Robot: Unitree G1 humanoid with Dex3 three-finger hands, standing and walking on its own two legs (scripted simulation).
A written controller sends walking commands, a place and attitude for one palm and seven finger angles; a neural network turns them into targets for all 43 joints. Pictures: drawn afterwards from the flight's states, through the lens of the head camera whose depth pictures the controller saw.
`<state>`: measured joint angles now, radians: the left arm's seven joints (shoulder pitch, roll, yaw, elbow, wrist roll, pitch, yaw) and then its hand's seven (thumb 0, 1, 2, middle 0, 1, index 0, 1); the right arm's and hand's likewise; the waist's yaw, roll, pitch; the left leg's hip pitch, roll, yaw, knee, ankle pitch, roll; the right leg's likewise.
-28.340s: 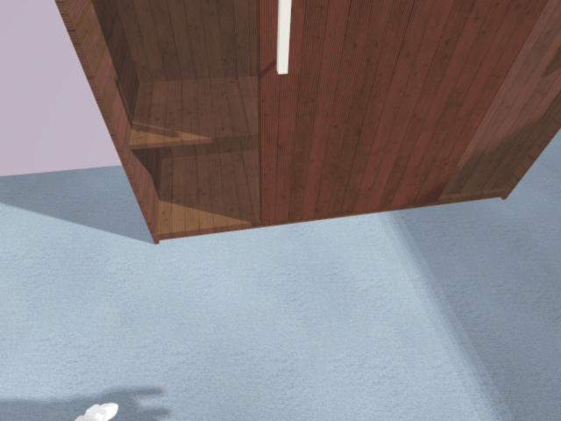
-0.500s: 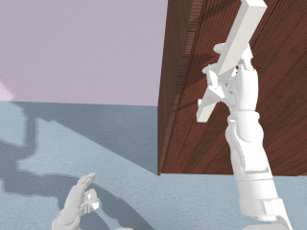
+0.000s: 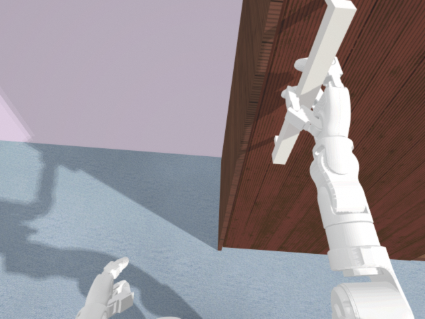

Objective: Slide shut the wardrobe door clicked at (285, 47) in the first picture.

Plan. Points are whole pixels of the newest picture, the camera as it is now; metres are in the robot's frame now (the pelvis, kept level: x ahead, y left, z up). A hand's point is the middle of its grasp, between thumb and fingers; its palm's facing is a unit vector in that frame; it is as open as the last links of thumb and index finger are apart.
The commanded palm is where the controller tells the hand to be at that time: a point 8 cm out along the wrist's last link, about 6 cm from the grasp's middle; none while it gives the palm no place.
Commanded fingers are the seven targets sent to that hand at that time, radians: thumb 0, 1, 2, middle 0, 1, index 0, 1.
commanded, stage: step sideways, sliding the door along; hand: right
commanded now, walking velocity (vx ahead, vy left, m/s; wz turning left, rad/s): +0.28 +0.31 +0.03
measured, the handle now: (299, 94) +0.46 -0.12 +0.19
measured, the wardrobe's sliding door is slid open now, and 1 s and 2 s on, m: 0.00 0.00 0.00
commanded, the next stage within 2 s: stop walking and hold the door there in 0.56 s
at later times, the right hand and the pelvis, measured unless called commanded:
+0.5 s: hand (290, 107) +0.41 -0.10 +0.20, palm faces +0.14 +0.99 -0.07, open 6.6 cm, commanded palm +0.39 -0.09 +0.21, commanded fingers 0.00 -0.90 -0.90 0.45 1.40 0.45 1.40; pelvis +0.01 +0.04 +0.00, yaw +1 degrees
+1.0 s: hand (290, 105) +0.42 -0.10 +0.20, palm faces +0.36 +0.91 -0.22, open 6.5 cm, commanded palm +0.38 -0.14 +0.19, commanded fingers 0.00 -0.90 -0.90 0.45 1.40 0.45 1.40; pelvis +0.04 +0.13 +0.01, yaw +2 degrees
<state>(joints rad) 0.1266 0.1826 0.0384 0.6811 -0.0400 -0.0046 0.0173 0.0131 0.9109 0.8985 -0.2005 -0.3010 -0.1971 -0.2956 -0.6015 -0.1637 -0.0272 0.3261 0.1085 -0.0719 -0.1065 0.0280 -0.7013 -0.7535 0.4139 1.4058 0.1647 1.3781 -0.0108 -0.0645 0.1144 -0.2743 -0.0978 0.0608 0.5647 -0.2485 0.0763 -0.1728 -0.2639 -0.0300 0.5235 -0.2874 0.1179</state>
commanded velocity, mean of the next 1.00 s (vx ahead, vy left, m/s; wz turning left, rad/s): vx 0.05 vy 0.11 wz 0.00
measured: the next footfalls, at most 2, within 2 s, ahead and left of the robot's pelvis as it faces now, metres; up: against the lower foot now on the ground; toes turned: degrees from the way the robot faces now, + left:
right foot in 0.50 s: +0.04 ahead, -0.12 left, +0.00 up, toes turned -2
left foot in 0.76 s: +0.09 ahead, +0.21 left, +0.00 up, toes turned +10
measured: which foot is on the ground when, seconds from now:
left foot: down 0.00-0.52, up 0.54-0.74, down 0.76-1.00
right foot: down 0.00-0.36, up 0.38-0.48, down 0.50-0.80, up 0.82-0.96, down 0.98-1.00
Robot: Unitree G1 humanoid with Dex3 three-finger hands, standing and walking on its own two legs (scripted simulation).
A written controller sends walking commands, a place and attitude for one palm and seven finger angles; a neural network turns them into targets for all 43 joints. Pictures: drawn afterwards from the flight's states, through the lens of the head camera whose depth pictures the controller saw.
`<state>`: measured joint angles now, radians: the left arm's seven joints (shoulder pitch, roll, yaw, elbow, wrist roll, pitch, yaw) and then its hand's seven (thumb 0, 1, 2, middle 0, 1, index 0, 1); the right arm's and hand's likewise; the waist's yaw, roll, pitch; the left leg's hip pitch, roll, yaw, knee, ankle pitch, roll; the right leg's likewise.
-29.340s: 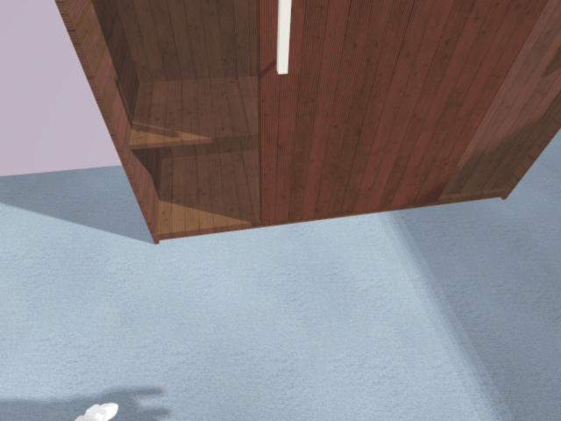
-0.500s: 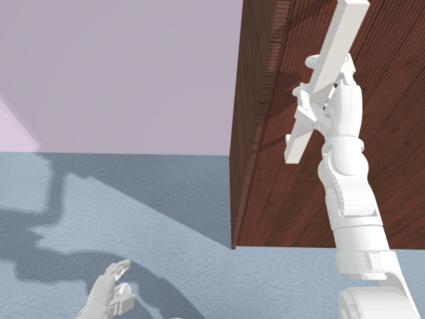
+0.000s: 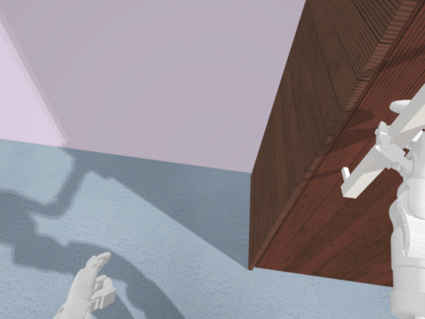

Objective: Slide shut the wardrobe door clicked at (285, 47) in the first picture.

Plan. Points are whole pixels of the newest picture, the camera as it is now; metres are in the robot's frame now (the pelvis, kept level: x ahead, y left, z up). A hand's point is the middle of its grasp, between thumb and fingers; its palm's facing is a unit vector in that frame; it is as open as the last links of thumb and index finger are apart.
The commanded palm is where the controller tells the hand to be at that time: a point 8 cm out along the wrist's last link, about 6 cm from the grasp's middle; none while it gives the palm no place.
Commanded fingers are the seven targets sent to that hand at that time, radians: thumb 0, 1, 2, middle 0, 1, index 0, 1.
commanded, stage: stop walking and hold the door there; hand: right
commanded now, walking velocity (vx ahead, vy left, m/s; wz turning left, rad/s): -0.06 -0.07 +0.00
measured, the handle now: (387, 132) +0.41 -0.27 +0.18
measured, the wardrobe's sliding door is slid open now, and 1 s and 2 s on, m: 0.00 0.00 0.00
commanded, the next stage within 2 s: none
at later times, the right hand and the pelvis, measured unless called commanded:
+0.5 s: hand (382, 146) +0.37 -0.24 +0.18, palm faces +0.37 +0.90 -0.22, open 6.5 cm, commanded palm +0.33 -0.28 +0.18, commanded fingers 0.00 -0.90 -0.90 0.45 1.40 0.45 1.40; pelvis +0.02 -0.01 +0.00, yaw +4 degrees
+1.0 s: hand (382, 145) +0.37 -0.24 +0.18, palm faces +0.38 +0.90 -0.20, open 6.5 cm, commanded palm +0.33 -0.28 +0.18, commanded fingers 0.00 -0.90 -0.90 0.45 1.40 0.45 1.40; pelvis +0.03 -0.01 +0.00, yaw +4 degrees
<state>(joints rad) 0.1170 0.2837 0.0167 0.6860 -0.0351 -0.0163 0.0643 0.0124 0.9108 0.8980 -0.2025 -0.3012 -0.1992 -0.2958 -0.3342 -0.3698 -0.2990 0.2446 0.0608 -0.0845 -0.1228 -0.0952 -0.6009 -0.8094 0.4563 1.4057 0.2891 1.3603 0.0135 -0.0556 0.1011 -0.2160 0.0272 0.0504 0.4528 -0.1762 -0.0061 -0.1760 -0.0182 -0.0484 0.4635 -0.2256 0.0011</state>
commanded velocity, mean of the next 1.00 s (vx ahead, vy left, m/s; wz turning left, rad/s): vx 0.00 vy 0.00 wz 0.00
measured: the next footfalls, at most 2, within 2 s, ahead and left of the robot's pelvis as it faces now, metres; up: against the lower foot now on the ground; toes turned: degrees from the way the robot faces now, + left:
none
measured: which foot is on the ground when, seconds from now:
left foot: down 0.00-1.00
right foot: down 0.00-1.00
